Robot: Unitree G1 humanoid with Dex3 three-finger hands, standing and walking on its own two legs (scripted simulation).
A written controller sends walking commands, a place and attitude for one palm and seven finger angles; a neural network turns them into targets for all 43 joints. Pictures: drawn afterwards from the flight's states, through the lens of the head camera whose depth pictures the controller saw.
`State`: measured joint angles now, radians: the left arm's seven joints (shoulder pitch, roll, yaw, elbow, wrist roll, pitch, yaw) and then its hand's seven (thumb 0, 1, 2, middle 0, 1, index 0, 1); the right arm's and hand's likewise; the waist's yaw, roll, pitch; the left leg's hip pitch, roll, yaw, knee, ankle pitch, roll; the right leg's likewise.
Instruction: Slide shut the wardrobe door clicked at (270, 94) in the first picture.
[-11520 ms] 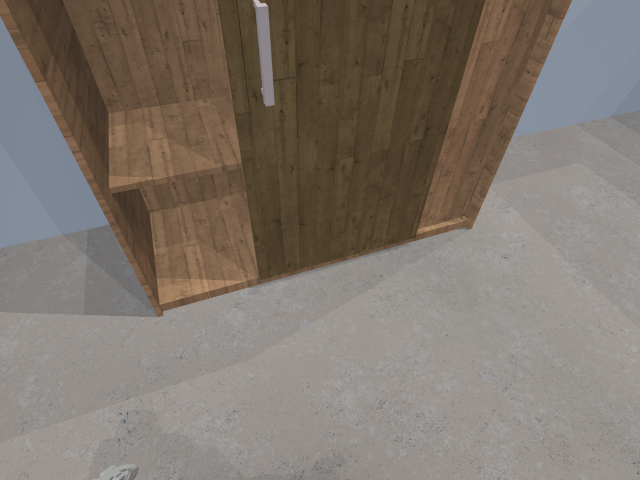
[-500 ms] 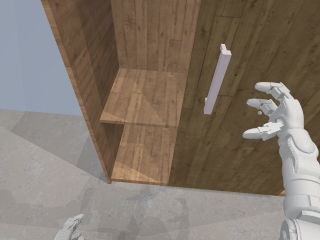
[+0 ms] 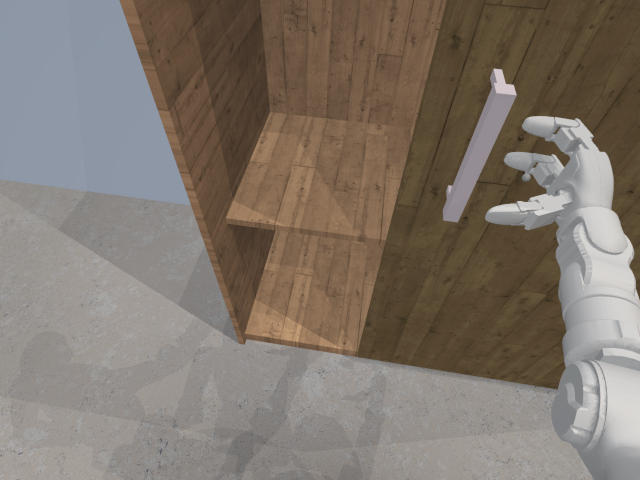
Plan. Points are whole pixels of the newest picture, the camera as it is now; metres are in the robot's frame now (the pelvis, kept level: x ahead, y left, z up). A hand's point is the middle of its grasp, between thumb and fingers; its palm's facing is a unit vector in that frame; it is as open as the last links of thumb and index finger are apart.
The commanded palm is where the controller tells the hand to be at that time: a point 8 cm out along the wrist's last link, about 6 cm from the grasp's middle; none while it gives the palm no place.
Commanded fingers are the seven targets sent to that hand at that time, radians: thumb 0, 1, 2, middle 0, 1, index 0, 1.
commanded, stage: move the hooked fingers beside the handle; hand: right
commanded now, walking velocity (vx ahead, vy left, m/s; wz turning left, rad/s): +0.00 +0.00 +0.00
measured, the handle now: (471, 152) +0.53 -0.12 +0.14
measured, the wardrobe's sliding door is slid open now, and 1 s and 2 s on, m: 0.37 0.37 0.37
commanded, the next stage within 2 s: feel for the door with the fingertips in 0.74 s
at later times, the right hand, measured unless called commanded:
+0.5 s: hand (529, 189) +0.46 -0.18 +0.15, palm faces +0.04 +1.00 +0.00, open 14.0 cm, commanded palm +0.44 -0.23 +0.14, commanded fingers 0.00 0.50 -0.30 0.30 1.20 0.30 1.20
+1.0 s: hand (521, 182) +0.47 -0.17 +0.15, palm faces +0.00 +1.00 +0.00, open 14.0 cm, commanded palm +0.44 -0.21 +0.14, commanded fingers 0.00 0.50 -0.30 0.30 1.20 0.30 1.20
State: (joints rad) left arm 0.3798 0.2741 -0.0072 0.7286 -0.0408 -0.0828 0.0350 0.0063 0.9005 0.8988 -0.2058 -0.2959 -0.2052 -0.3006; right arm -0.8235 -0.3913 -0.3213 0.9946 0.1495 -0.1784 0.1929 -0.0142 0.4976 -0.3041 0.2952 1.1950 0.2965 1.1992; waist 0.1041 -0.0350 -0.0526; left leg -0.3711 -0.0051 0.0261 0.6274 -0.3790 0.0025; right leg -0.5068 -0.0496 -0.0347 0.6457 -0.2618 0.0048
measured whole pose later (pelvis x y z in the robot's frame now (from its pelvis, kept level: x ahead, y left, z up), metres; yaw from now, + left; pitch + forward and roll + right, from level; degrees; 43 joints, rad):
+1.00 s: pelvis +0.00 +0.00 +0.00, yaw +0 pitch +8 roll +1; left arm 0.37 0.26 -0.01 0.70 -0.05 -0.04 0.02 0.01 0.90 0.90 -0.21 -0.30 -0.21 -0.30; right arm -0.83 -0.37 -0.29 0.99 0.15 -0.18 0.17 -0.01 0.50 -0.30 0.29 1.20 0.30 1.20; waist 0.10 -0.03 -0.06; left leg -0.40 -0.01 0.03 0.65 -0.39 0.00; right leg -0.54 -0.05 -0.03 0.69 -0.28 0.00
